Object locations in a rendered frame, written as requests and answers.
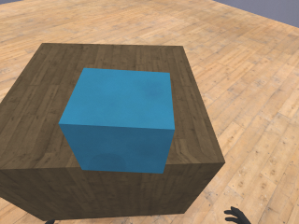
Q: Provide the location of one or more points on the carton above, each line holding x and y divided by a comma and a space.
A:
120, 120

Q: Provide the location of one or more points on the pedestal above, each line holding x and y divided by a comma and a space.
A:
39, 172

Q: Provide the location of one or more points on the robot right hand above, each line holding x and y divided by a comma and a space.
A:
241, 218

